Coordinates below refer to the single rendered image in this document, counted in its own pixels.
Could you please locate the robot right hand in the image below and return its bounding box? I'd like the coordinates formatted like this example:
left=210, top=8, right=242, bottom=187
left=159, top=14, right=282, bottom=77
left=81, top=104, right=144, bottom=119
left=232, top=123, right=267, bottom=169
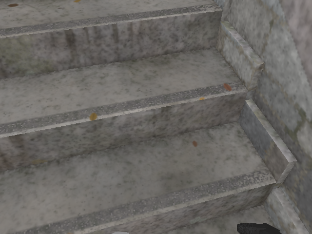
left=237, top=222, right=282, bottom=234

